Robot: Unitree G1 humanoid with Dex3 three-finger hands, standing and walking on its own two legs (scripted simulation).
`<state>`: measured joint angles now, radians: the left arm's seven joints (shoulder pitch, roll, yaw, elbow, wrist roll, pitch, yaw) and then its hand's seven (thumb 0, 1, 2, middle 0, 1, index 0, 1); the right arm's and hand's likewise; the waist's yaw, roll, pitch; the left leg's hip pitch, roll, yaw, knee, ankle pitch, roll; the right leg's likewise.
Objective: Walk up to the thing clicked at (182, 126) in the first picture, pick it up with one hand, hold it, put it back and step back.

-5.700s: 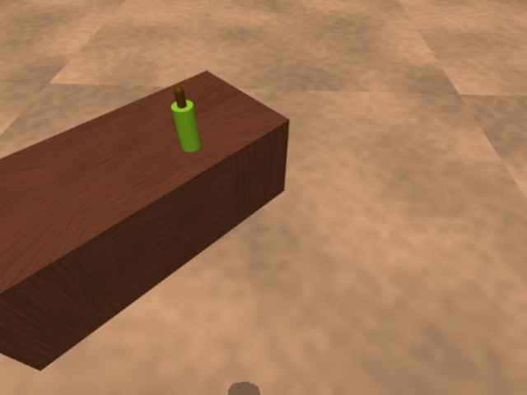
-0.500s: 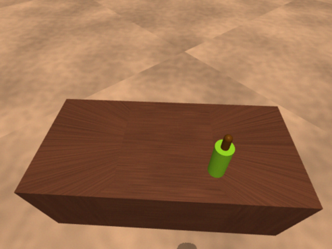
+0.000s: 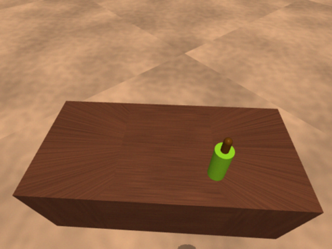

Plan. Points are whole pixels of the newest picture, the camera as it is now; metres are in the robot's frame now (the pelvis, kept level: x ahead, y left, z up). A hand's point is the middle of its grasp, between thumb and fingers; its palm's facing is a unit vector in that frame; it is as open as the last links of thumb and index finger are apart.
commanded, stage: stand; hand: right
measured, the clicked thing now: (221, 158) +0.48 -0.19 -0.21
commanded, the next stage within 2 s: go down in 0.72 s
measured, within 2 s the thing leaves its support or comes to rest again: neither
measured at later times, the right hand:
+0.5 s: hand out of the picture +0.08 -0.25 -0.16, palm faces -0.03 +0.94 -0.33, open 7.4 cm
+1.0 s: hand out of the picture +0.13 -0.24 -0.16, palm faces +0.04 +0.95 -0.32, open 9.5 cm
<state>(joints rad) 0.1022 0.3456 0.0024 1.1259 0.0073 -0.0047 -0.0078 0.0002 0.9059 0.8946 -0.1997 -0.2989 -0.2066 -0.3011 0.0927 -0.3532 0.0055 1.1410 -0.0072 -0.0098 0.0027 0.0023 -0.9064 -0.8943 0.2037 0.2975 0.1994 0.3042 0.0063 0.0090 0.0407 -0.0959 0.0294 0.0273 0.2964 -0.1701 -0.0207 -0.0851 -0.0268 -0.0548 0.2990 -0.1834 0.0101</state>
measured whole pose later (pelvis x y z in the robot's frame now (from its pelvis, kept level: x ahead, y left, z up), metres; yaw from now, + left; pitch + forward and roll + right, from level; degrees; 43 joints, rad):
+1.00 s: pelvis -0.02 +0.00 -0.01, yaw -1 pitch +3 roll +0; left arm 0.05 0.32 0.07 0.92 -0.06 -0.09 0.04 0.00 0.67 0.65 -0.09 -0.15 -0.10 -0.15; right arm -0.02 -0.32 -0.05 1.00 0.02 0.04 -0.01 0.00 -0.66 -0.65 0.11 0.16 0.10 0.16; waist 0.01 -0.01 0.05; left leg -0.31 0.03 0.04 0.49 -0.24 -0.02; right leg -0.31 -0.03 -0.03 0.51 -0.25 0.01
